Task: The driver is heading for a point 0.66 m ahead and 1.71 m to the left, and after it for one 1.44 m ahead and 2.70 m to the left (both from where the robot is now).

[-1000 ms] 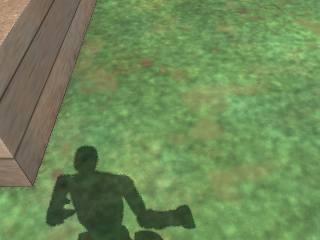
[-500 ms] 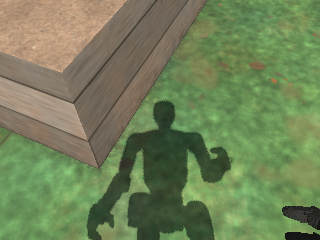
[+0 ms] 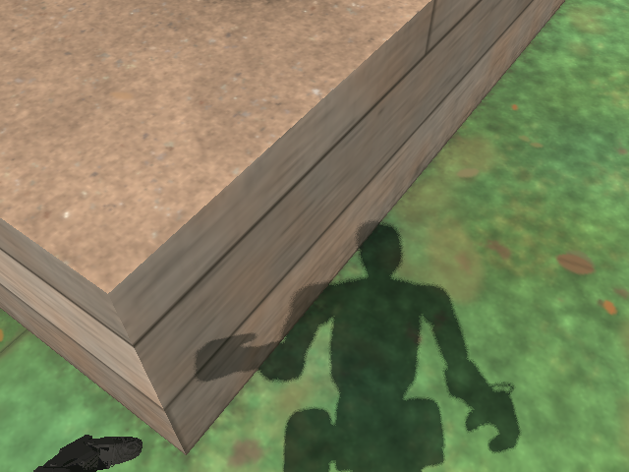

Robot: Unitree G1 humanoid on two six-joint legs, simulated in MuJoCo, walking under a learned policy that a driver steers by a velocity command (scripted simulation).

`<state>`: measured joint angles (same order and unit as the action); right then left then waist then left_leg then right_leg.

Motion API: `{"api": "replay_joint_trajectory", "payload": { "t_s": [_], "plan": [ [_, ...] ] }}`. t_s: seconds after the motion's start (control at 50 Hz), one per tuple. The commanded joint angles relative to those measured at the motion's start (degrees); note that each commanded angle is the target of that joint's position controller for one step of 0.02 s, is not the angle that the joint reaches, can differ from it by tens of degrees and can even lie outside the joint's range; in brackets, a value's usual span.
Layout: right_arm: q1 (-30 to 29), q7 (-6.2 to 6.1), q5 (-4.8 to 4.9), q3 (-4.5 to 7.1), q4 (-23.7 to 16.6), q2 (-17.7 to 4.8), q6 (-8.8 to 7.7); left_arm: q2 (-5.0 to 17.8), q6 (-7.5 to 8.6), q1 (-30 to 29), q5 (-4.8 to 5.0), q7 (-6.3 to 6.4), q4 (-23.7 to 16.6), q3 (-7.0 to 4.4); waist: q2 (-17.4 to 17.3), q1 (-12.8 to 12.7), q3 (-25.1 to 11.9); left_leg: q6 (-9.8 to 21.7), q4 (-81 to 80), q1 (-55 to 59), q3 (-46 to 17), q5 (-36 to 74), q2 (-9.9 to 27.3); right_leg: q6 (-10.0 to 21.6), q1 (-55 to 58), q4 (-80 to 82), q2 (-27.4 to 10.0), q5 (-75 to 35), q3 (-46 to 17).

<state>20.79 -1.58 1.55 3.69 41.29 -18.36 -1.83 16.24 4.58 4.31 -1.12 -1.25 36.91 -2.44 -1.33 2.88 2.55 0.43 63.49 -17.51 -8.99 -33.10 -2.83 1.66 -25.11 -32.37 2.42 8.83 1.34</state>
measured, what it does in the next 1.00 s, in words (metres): walks ahead, turning left: left foot, then right foot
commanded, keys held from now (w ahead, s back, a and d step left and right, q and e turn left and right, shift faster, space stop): w+q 0.28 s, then w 0.50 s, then w+q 0.22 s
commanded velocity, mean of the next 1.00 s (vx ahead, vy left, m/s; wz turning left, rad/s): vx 0.22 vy -0.24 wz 0.35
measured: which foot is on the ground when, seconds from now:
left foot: up 0.00-0.26, down 0.28-0.72, up 0.74-0.98, down 1.00-1.00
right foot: down 0.00-0.28, up 0.30-0.68, down 0.70-1.00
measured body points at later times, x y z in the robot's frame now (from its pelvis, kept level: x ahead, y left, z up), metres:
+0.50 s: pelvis +0.17 -0.05 +0.02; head +0.19 +0.00 +0.47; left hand +0.25 +0.25 -0.10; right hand +0.38 -0.29 -0.05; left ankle +0.15 +0.05 -0.72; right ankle +0.24 -0.22 -0.64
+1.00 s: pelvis +0.32 -0.16 +0.01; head +0.33 -0.13 +0.46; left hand +0.34 +0.13 -0.10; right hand +0.55 -0.36 -0.09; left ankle +0.31 -0.10 -0.72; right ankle +0.33 -0.25 -0.72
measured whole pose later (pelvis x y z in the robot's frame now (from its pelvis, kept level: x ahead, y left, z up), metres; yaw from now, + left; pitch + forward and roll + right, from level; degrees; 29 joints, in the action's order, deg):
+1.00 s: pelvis +0.32 -0.16 +0.01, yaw +21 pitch +1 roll -4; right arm 9.7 -4.1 0.0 1.0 42.8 -14.8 -1.9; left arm 14.5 -1.8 14.3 -1.2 1.3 35.0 -3.8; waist -1.1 -0.5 1.9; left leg 2.7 35.3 -18.9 4.2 -17.4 0.5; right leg 3.9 -11.9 -26.1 4.5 15.4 7.8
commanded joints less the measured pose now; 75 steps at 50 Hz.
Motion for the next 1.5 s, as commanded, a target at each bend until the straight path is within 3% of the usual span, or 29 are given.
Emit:
{"api": "replay_joint_trajectory", "payload": {
  "t_s": [0.02, 0.14, 0.26, 0.28, 0.3, 0.34, 0.38, 0.52, 0.68, 0.72, 0.74, 0.76, 0.78, 0.82, 0.9, 1.0, 1.02, 1.04, 1.06, 1.12, 1.18, 1.28, 1.36, 1.38, 1.4, 1.42, 1.44, 1.46, 1.5],
  "plan": [
    [-5.30, -1.03, -0.91, 1.85, -7.27, -7.72, -0.03, 5.18, -1.71, 10.37, 0.30, -0.25, -0.57, -1.96, 4.56, -6.32, -6.92, -0.61, 13.15, -22.59, 4.73, 2.70, 5.26, 13.22, 23.92, 14.37, -19.12, -3.78, -19.34],
    [-4.56, -2.05, -0.88, -0.26, -6.30, -0.86, 1.29, 6.41, -2.09, 4.49, -0.29, 0.28, 1.35, -2.94, 6.48, -1.72, -3.90, 0.08, -11.50, -6.84, 9.61, 9.84, 8.10, 13.46, 10.07, 20.10, -12.73, -10.01, -2.85],
    [-1.34, -2.31, -1.02, 1.51, -4.89, -5.71, -0.24, 4.83, -3.44, 7.22, 0.58, 0.63, 0.93, -2.48, 0.13, 1.23, -8.52, 4.90, -28.88, 12.71, 11.51, 21.60, 3.02, 7.24, 7.93, 2.81, -8.51, -9.27, 5.73],
    [2.82, -2.66, -1.16, 3.22, -5.15, -11.05, -0.14, 3.67, -3.35, 6.19, -0.55, 0.79, -0.70, -1.79, -8.55, 3.77, -7.73, 7.94, -35.34, 20.00, -2.68, 26.16, 12.24, 2.22, -2.38, -12.03, -4.56, 5.53, 8.42],
    [1.75, -3.51, -2.48, 3.96, -7.13, -17.70, -0.10, 2.74, -3.44, 8.60, -1.82, 0.60, -4.01, -1.08, -19.77, 1.25, -9.71, 20.79, -44.79, 24.40, -33.55, 26.25, 29.73, -2.61, -17.54, -27.41, 1.87, 28.98, 2.99],
    [-2.70, -3.15, -2.30, 2.05, -6.99, -11.27, -0.87, 9.77, -4.16, 6.28, 0.65, 0.51, -3.47, -2.93, -8.06, 0.83, -5.80, 18.01, -46.68, 16.92, -28.01, 19.89, 27.40, -4.17, -20.56, -37.47, -2.07, 21.02, -6.15],
    [-7.95, -3.27, -1.13, 1.09, -6.59, -8.72, -0.35, 8.88, -5.87, 7.94, -1.13, 1.94, -3.17, -2.92, -3.14, -2.07, -4.21, 13.01, -44.04, 11.39, -15.21, 33.36, 22.05, -5.87, -16.67, -36.07, -4.45, 14.31, -5.44],
    [-8.60, -3.37, -1.93, 1.08, -4.28, -9.50, 0.41, 1.69, -6.32, 6.99, 0.32, 1.09, -4.81, -0.68, -6.69, -1.72, -5.29, 10.89, -43.88, 10.11, -0.71, 48.75, 16.52, -9.07, -5.87, -20.06, -5.03, 4.39, -2.79],
    [-12.08, -2.81, -0.85, 2.43, -3.11, -10.90, 1.18, 3.85, -4.84, 9.35, 0.80, 0.22, -6.10, -2.23, -9.59, -3.06, -2.51, 7.28, -40.88, 4.41, -1.58, 30.31, 16.37, -3.72, 11.66, 7.33, -2.49, -1.07, 0.99],
    [-7.73, -2.89, -2.83, 0.97, -2.59, -5.45, 0.57, 9.31, -4.43, 14.49, 0.17, 0.77, -5.95, -4.05, 1.15, -4.08, -8.31, 2.08, -26.72, 0.44, 3.27, 21.76, 9.38, 0.66, 24.88, 9.82, -10.05, -22.86, -5.53],
    [-7.41, -3.04, -4.62, -0.05, -4.68, -2.62, -0.53, 14.26, -4.67, 15.53, -0.98, 0.73, -5.17, -5.06, 18.72, -2.24, -10.34, -2.60, -13.10, -14.37, 9.87, -0.52, 0.42, 9.83, 32.65, 9.69, -17.70, -35.74, -15.90],
    [-11.06, -3.41, -2.53, 0.39, -5.06, -4.42, -1.03, 9.64, -4.37, 17.84, -1.25, 0.48, -4.41, -4.05, 20.71, -5.26, -11.72, -3.35, -1.48, -16.15, 8.84, -7.56, 1.52, 15.00, 28.80, 14.08, -17.89, -29.14, -18.90],
    [-12.53, -3.47, -1.23, 1.25, -4.50, -7.67, -1.21, 7.74, -4.04, 17.30, -0.71, 0.57, -3.88, -3.53, 17.12, -5.39, -10.36, -2.52, 3.94, -18.28, 7.94, -6.52, 2.44, 14.70, 28.17, 14.15, -16.63, -24.28, -16.31],
    [-13.31, -3.43, -1.64, 0.98, -3.20, -6.34, -0.76, 5.67, -4.08, 12.09, 0.35, 1.53, -4.11, -3.06, 10.12, -3.48, -8.27, -2.04, 1.46, -17.56, 7.74, -0.58, 4.54, 12.66, 25.19, 13.85, -14.60, -20.77, -10.34],
    [-11.43, -3.29, -1.70, -0.96, -1.76, -1.77, -0.36, 4.24, -4.90, 7.32, -0.86, 2.83, -5.43, -2.90, 10.12, -2.46, -7.13, -0.96, -15.83, -5.22, 12.05, 4.77, 4.37, 12.95, 17.45, 14.15, -12.03, -20.90, -4.01],
    [-5.76, -2.44, -2.21, -0.26, -0.24, -4.49, -0.86, 3.00, -5.94, 7.79, 0.33, 2.50, -6.62, -2.46, 4.30, 0.01, -6.93, 4.86, -38.46, 12.48, 9.48, 24.74, 5.34, 7.92, 9.11, 6.73, -9.71, -5.41, -0.79],
    [-3.68, -2.66, -3.12, 0.93, -1.04, -9.45, -0.89, 1.23, -5.47, 6.81, -0.87, 2.46, -8.49, -1.69, -5.64, 0.41, -7.13, 7.64, -40.03, 21.53, -6.57, 31.87, 16.32, 2.50, -2.96, -5.19, -5.72, 6.19, 2.04],
    [-3.42, -3.00, -4.11, 1.80, -1.66, -12.39, -1.12, 3.75, -5.60, 5.61, -0.76, 2.79, -9.95, -2.08, -16.14, 0.71, -3.88, 20.35, -48.17, 13.90, -29.76, 31.01, 30.70, -2.54, -9.48, -16.93, -0.17, 28.28, -2.00],
    [-6.64, -3.19, -3.65, 1.19, -1.65, -9.82, -2.25, 8.14, -5.93, 4.75, -0.92, 2.91, -9.47, -3.39, -8.01, 0.10, -2.99, 21.20, -48.79, 12.12, -29.34, 29.17, 29.95, -4.37, -11.07, -27.49, -1.04, 26.40, -7.69],
    [-10.12, -3.71, -1.34, 1.77, -1.05, -9.74, -2.26, 9.04, -6.94, 7.12, -1.65, 3.59, -8.56, -4.51, -2.96, -2.60, -3.16, 14.34, -44.83, 11.98, -14.59, 39.62, 21.98, -6.79, -14.05, -35.69, -2.82, 16.05, -8.59],
    [-10.16, -3.46, -1.53, 1.67, -1.28, -8.61, -1.22, 4.54, -7.26, 5.81, -0.53, 3.14, -9.39, -3.44, -4.97, -2.45, -5.18, 11.74, -43.85, 10.66, -6.55, 43.56, 15.95, -8.66, -10.28, -32.89, -1.61, 11.50, -5.80],
    [-10.87, -3.53, -1.47, 3.36, -2.51, -11.34, -0.14, 2.04, -6.33, 3.48, 0.33, 3.44, -10.61, -2.48, -9.50, -1.30, -6.17, 9.56, -42.07, 8.32, -5.91, 41.25, 14.64, -9.53, -4.19, -17.38, -2.22, 9.98, -4.27],
    [-15.54, -3.07, -0.45, 4.06, -4.24, -12.25, 0.77, 4.99, -5.66, 9.34, 1.33, 2.62, -9.17, -3.90, -12.67, -3.53, -6.33, 6.29, -39.54, 1.09, -8.19, 32.03, 13.55, -7.08, 9.22, 0.18, -0.66, 3.28, -2.22],
    [-13.17, -2.30, 1.74, 2.96, -1.51, -7.87, 1.51, 5.94, -3.98, 9.81, 2.55, 3.06, -8.94, -4.65, -11.70, -5.27, -8.68, 3.28, -31.11, 1.43, -1.24, 30.63, 5.74, -6.28, 15.48, 10.04, -0.42, -3.17, -0.84],
    [-12.18, -1.61, 0.00, 1.71, -2.37, -2.69, 1.33, 7.02, -2.98, 13.52, 1.76, 3.10, -7.99, -4.80, -3.28, -5.28, -7.29, 1.06, -22.31, -11.17, 0.75, 17.35, 1.23, -4.46, 24.26, 11.31, -5.79, -9.68, -4.41],
    [-10.89, -1.37, -3.45, 0.76, -3.36, 1.41, 1.25, 11.16, -2.90, 15.59, 0.33, 3.64, -9.55, -4.95, 11.39, -3.47, -8.40, -1.72, -4.96, -23.44, 1.72, -7.83, -3.95, 0.59, 28.77, 6.03, -21.76, -33.47, -20.86],
    [-5.82, -0.45, -3.03, 1.78, -4.47, -2.55, 0.04, 15.02, -2.31, 13.88, -2.54, 3.19, -10.98, -5.57, 20.29, -0.16, -14.99, -3.73, 7.16, -24.69, -2.50, -9.74, -2.03, 12.31, 23.58, 10.59, -32.15, -43.31, -32.57],
    [-7.22, -0.10, -1.76, 2.89, -3.73, -7.83, -0.04, 14.09, -2.39, 11.43, -2.18, 3.34, -10.59, -5.93, 19.88, -0.61, -13.61, -5.07, 14.43, -23.99, -1.43, -5.01, 1.62, 14.32, 20.46, 14.34, -30.38, -28.08, -30.60],
    [-11.40, -1.01, -1.05, 4.24, -1.50, -10.68, 1.87, 8.31, -3.32, 4.77, -0.73, 4.70, -10.85, -4.47, 13.00, -0.27, -7.90, -6.60, 16.83, -22.88, 1.11, 4.59, 3.62, 8.59, 14.62, 14.15, -21.48, -12.75, -16.18]
  ]
}}
Velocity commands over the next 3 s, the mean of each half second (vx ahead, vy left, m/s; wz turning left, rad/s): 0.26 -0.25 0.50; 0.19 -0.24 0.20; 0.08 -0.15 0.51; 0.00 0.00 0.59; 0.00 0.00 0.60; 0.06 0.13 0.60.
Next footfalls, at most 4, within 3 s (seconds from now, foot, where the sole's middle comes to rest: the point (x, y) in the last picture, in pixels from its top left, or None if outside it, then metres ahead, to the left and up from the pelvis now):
0.28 left None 0.19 0.06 -0.76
0.70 right None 0.37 -0.23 -0.76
1.00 left None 0.35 -0.09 -0.76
1.40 right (489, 420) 0.55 -0.37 -0.76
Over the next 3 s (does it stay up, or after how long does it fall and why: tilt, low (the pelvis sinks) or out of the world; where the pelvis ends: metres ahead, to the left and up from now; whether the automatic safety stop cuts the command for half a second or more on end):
stays up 0.27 -0.28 0.02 its command is cut before an obstacle from the start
